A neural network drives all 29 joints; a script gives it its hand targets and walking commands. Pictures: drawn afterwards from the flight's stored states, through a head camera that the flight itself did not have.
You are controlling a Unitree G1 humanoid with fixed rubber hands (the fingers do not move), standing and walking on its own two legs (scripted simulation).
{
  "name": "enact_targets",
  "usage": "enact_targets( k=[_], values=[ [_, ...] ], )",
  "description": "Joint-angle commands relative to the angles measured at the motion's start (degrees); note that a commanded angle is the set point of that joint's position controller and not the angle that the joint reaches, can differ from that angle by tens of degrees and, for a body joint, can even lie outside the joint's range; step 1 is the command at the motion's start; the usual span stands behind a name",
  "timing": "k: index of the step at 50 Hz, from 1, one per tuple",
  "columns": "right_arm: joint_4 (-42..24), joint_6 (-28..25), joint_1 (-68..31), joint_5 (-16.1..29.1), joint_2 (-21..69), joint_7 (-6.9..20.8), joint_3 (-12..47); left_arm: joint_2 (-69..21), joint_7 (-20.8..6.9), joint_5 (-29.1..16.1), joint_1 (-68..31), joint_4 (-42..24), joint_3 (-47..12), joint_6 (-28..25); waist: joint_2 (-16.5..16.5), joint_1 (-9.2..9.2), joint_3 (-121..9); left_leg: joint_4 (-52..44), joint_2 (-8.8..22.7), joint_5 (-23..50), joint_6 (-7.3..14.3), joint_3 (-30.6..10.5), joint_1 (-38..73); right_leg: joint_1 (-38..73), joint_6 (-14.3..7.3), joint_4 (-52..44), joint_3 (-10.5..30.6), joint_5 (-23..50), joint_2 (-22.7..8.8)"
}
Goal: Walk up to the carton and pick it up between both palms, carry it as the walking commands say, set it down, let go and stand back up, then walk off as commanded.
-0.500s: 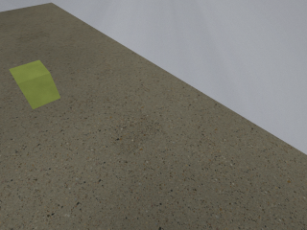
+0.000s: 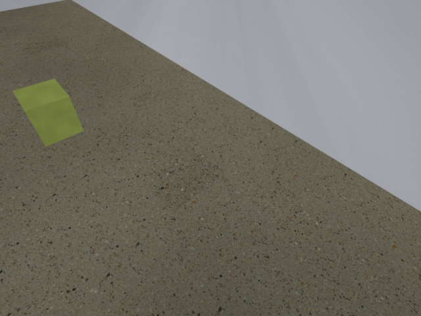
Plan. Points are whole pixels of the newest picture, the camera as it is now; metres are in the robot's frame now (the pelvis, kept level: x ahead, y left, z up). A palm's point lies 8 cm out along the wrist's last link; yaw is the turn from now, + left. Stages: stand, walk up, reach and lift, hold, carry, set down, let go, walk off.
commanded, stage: walk up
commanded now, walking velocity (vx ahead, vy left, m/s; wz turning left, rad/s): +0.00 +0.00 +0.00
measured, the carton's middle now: (50, 112) +1.49 +1.03 -0.63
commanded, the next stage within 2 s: none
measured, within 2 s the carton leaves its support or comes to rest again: neither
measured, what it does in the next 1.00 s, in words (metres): steps to the left, turning left: left foot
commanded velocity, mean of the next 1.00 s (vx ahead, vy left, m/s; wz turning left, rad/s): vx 0.40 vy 0.05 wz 0.37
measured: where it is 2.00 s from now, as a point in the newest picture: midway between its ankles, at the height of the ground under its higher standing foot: (111, 228)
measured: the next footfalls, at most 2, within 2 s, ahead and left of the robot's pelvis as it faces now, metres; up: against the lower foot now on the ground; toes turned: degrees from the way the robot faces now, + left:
left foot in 0.54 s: +0.05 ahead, +0.25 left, +0.00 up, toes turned +22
right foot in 1.10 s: +0.48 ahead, +0.17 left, +0.00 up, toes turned +18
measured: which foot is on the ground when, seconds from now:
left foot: down 0.00-0.22, up 0.24-0.52, down 0.54-1.00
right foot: down 0.00-0.52, up 0.54-1.00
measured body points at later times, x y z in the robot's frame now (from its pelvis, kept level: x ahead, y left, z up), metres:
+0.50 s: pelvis +0.01 +0.08 -0.01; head +0.00 +0.11 +0.44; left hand -0.04 +0.34 -0.17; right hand +0.12 -0.17 -0.13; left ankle +0.03 +0.24 -0.71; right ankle +0.02 -0.12 -0.74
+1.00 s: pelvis +0.20 +0.20 +0.00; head +0.21 +0.24 +0.45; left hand +0.30 +0.46 -0.14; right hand +0.14 -0.02 -0.13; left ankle +0.01 +0.24 -0.74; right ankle +0.40 +0.12 -0.69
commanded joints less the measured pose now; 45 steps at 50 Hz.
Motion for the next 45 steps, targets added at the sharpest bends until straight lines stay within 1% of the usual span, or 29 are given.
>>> enact_targets(
  k=[1,3,4,5,8,9,10,11,12,13,14,15,16,17,21,23,24,25,26,27,28,29,31,33,35,38,40,44,45],
  values=[
    [-0.36,-0.3,3.73,-0.08,-4.04,-0.53,-0.58,4.52,0.22,0.17,3.72,-1.04,0.66,-0.8,-0.6,0.18,3.07,-4.89,3.2,3.17,1.73,-3.15,-0.19,-3.6,-1.54,-8.59,5.06,-1.87,-4.09],
    [-0.54,-0.73,3.52,-0.07,-4.93,-0.37,-0.51,6.24,0.09,0.22,1.69,-1.78,1.2,-0.96,1.19,0.12,1.54,-5.31,3.47,2.99,2.07,-3.48,-1.35,-1.12,-1.44,-7.0,4.3,1.49,-4.1],
    [-0.64,-0.8,3.32,0.14,-6.02,-0.22,-0.74,3.3,0.16,0.02,1.72,-1.45,0.68,-1.01,-2.21,-0.64,1.33,-5.18,4.34,2.6,1.94,-3.86,-0.64,-2.21,-1.53,-7.26,3.66,1.93,-3.78],
    [0.28,-0.93,4.86,-0.14,-3.59,-0.34,-0.31,2.74,0.14,-0.05,4.21,-0.49,0.46,-0.76,1.0,0.16,1.24,-5.83,4.32,3.19,2.0,-4.22,-0.73,-1.08,-1.4,-6.34,3.44,3.62,-3.8],
    [0.58,-0.54,4.33,-0.16,-4.8,-0.7,-0.28,4.59,0.43,-0.08,3.42,-0.6,0.94,-0.88,2.07,0.26,5.5,-6.93,3.92,-0.13,1.95,-4.37,-4.12,-1.8,-1.32,-6.46,3.42,1.68,-3.72],
    [0.24,-0.42,5.29,0.15,-5.74,-0.36,-0.76,2.98,0.55,-0.1,4.22,0.01,0.36,-0.43,0.25,-0.56,4.45,-6.8,3.27,0.35,1.62,-3.82,-2.94,-2.42,-1.1,-6.82,3.58,0.58,-3.32],
    [-5.35,0.5,-0.6,-1.1,-11.2,-1.28,-3.07,10.15,0.04,1.55,3.24,-3.54,2.87,0.08,-0.52,2.92,7.22,2.46,2.12,-5.07,0.59,3.26,-5.39,-5.99,-2.47,-6.81,10.17,-1.56,-8.55],
    [-8.74,1.47,-3.26,-2.04,-10.96,1.47,-4.36,17.75,1.95,1.82,10.79,-2.86,5.5,0.22,-5.08,6.35,2.54,19.25,-1.67,-21.71,0.64,2.94,-24.62,9.56,-6.42,-16.35,21.2,-32.68,-20.18],
    [-14.15,2.16,-9.58,-2.02,-9.12,3.43,-3.52,21.22,2.77,0.66,7.58,-2.76,7.32,0.19,-9.97,6.17,5.0,33.38,4.16,-10.3,-0.85,-0.78,-37.07,9.73,-7.06,-20.9,27.89,-38.68,-29.93],
    [-15.55,2.47,-10.9,-2.7,-8.25,4.76,-4.2,20.28,3.38,-0.39,3.15,-3.87,6.67,0.19,-6.09,3.68,6.44,35.95,5.23,-2.62,-1.12,-5.42,-39.58,6.62,-5.68,-19.03,24.96,-30.59,-29.74],
    [-17.32,2.31,-13.82,-3.06,-7.85,5.88,-5.1,18.2,3.49,-0.24,5.34,-3.21,6.72,-0.09,-3.19,3.58,7.27,36.39,6.75,0.16,-1.15,-6.3,-36.23,1.21,-5.55,-18.4,20.8,-27.16,-29.05],
    [-17.64,2.01,-11.53,-2.47,-7.62,6.61,-6.02,15.64,3.57,0.11,4.84,-1.77,6.33,-0.82,-6.32,1.78,5.68,36.49,8.58,1.54,-2.13,-6.56,-32.9,0.73,-4.3,-16.87,16.09,-22.18,-26.42],
    [-18.15,1.91,-10.81,-2.52,-7.21,7.16,-5.73,13.52,3.47,0.17,5.81,-1.89,6.18,-1.39,-5.74,1.6,3.47,37.91,8.06,3.26,-2.89,-5.67,-28.65,-2.16,-3.46,-16.48,12.64,-20.18,-24.9],
    [-17.05,1.59,-6.26,-1.4,-5.94,7.44,-5.41,12.93,2.74,0.77,3.59,-2.77,6.09,-1.76,-10.99,-0.07,1.75,37.96,7.1,1.77,-3.02,-3.36,-27.82,-2.92,-2.41,-16.69,6.98,-19.52,-23.05],
    [-15.75,1.47,2.41,-0.38,-5.85,7.4,-4.53,14.14,0.44,1.99,-8.56,-7.63,5.9,-3.19,-19.58,-4.86,2.53,24.28,7.7,-4.2,-2.43,4.91,-8.64,-17.68,-1.55,-20.28,-4.96,-25.29,-18.89],
    [-14.9,1.27,8.76,-0.14,-6.92,6.56,-4.62,16.11,-0.02,2.4,-10.52,-8.44,6.8,-3.33,-15.53,-7.35,1.72,20.05,5.44,-6.56,-2.79,9.82,0.55,-19.27,-2.07,-15.46,-7.03,-28.44,-16.8],
    [-13.38,1.1,11.26,-0.13,-7.24,6.22,-4.21,15.81,-0.27,2.91,-10.85,-8.81,7.01,-3.29,-8.55,-8.38,1.05,16.83,4.47,-8.11,-2.2,11.46,3.49,-20.47,-2.39,-9.84,-8.81,-31.61,-16.24],
    [-9.86,0.47,17.18,-0.38,-7.95,5.53,-4.41,15.01,-0.88,4.03,-9.1,-8.09,6.92,-3.04,2.64,-10.59,-2.16,12.25,1.61,-12.27,-1.38,12.71,8.62,-19.03,-2.5,5.44,-12.01,-32.84,-12.7],
    [-5.98,-0.16,23.02,-0.62,-10.06,4.19,-5.25,11.72,-1.45,4.28,-7.99,-8.25,6.04,-2.83,24.46,-13.63,-1.64,3.52,3.13,-20.33,0.81,6.07,12.7,-27.27,-2.02,28.61,-13.4,-34.05,-8.51],
    [-6.77,-1.36,23.4,-1.48,-13.23,2.66,-4.65,7.14,-2.61,4.54,-8.1,-11.25,4.07,-2.78,38.34,-11.61,0.88,-7.3,14.37,-37.25,3.93,-19.01,7.51,-37.78,-1.05,48.19,-8.31,-27.84,-6.29],
    [-9.66,-2.67,17.27,-1.46,-12.13,2.29,-2.54,3.77,-3.56,4.34,-12.86,-15.73,2.93,-3.42,32.42,-7.11,5.22,-20.48,21.83,-40.56,6.94,-37.81,-0.28,-42.01,-0.12,54.01,-3.41,-20.15,-6.01],
    [-12.52,-3.89,10.74,-1.99,-15.33,2.12,-2.8,3.37,-4.93,4.6,-14.4,-16.6,2.42,-4.35,16.58,-4.14,8.12,-24.92,25.51,-39.03,8.27,-38.82,-0.65,-43.57,-0.04,51.14,-2.26,-13.39,-9.01],
    [-12.22,-4.49,7.52,-1.5,-15.42,2.41,-3.6,9.03,-5.7,3.73,-13.84,-15.5,4.01,-5.43,11.76,-2.53,3.79,-19.7,21.14,-22.6,7.79,-30.77,-0.62,-38.06,1.0,48.58,-1.93,-2.56,-12.01],
    [-11.49,-5.66,7.84,-0.64,-15.72,2.53,-3.38,8.7,-5.38,2.4,-10.76,-13.85,3.59,-4.67,10.34,-3.08,0.48,-16.49,18.49,-10.19,6.92,-22.47,3.48,-33.79,1.3,42.61,-2.47,0.39,-11.94],
    [-10.55,-5.76,10.06,0.39,-12.87,2.34,-2.96,9.03,-5.53,2.09,-11.34,-14.73,3.89,-3.94,10.87,-2.83,-0.39,-16.73,15.38,-4.11,7.18,-18.85,6.07,-32.81,1.47,38.56,-3.09,2.91,-10.0],
    [-7.74,-6.58,14.75,0.21,-9.85,2.11,-2.49,7.01,-5.05,1.36,-14.93,-15.67,3.76,-2.97,2.26,-3.02,0.88,-17.54,15.83,9.55,7.46,-15.52,10.45,-32.66,2.64,31.23,-3.88,5.35,-8.45],
    [-7.42,-7.14,15.39,0.3,-11.9,1.83,-3.07,6.75,-4.74,1.21,-16.89,-15.8,3.68,-2.72,-0.79,-3.26,1.63,-17.31,15.77,15.69,7.23,-12.63,14.23,-34.08,2.81,27.59,-4.55,7.85,-7.57],
    [-4.62,-6.81,18.0,0.14,-8.22,1.89,-2.62,6.22,-4.67,-0.16,-21.99,-18.09,3.38,-2.78,7.69,-5.0,4.8,-16.54,14.58,20.68,7.05,-10.49,13.93,-31.73,2.61,18.36,-5.6,10.91,-6.41],
    [-4.25,-6.77,18.13,-0.16,-8.54,1.86,-2.49,5.29,-4.63,-0.46,-22.84,-17.97,3.49,-3.08,7.81,-4.99,5.49,-15.78,14.84,22.71,6.85,-10.6,13.89,-30.18,2.07,15.64,-6.03,9.71,-5.78]
  ],
)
